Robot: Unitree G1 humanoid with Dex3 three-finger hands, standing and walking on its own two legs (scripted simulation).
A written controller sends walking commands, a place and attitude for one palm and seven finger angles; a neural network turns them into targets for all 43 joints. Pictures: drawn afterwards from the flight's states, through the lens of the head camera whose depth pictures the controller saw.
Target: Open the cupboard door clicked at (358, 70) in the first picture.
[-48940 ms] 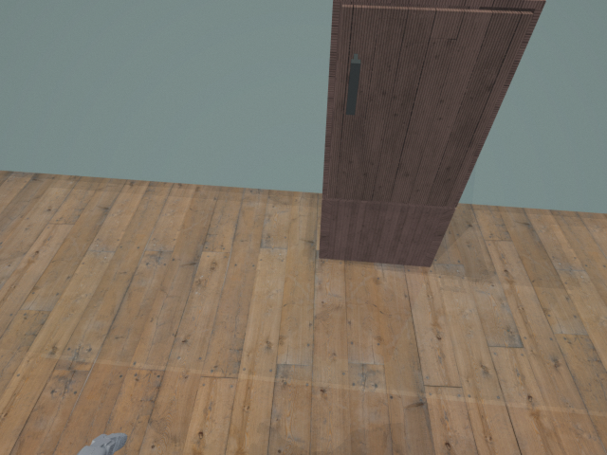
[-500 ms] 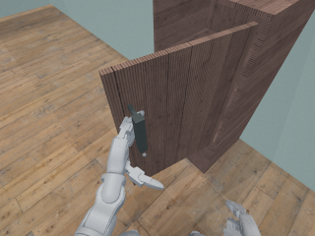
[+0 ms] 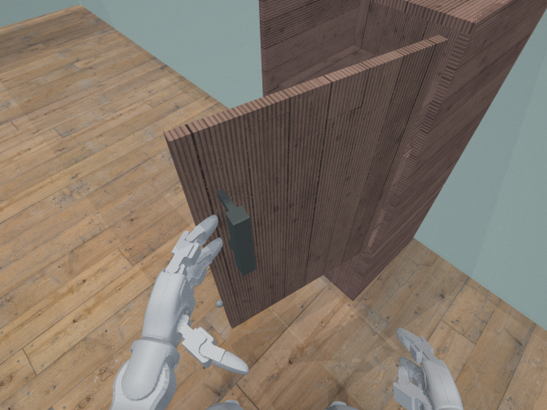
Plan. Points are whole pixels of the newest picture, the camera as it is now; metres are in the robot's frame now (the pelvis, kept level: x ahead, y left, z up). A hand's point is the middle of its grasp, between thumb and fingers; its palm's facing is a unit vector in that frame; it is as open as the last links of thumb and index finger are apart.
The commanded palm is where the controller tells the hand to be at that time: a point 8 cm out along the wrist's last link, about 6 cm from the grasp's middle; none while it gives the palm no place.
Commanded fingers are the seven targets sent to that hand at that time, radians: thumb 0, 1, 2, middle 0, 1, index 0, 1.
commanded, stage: slide the hand sideways off the handle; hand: left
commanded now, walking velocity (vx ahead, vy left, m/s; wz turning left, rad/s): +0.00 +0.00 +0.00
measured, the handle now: (235, 233) +0.34 +0.08 +0.08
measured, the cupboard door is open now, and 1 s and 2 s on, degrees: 78 78 78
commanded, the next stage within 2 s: draw the hand back to the body in 0.56 s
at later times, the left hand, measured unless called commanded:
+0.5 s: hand (181, 329) +0.21 +0.13 +0.07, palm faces -0.09 -0.99 -0.06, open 16.3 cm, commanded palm +0.18 +0.19 +0.07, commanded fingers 0.00 -0.50 0.30 -0.15 -0.30 -0.15 -0.30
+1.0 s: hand (140, 322) +0.20 +0.17 +0.10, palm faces -0.06 -0.99 -0.09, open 16.3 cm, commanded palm +0.17 +0.23 +0.12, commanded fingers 0.00 -0.50 0.30 -0.15 -0.30 -0.15 -0.30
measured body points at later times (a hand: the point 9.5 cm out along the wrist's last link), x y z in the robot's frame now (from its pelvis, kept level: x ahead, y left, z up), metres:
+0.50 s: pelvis +0.01 -0.01 -0.01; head +0.05 -0.02 +0.44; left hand +0.21 +0.18 +0.07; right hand +0.19 -0.24 -0.08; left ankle +0.01 +0.12 -0.69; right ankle +0.02 -0.11 -0.69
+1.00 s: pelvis +0.01 +0.01 +0.00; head +0.02 -0.01 +0.45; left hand +0.20 +0.22 +0.11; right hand +0.19 -0.21 -0.07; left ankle +0.01 +0.12 -0.69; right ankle +0.02 -0.11 -0.69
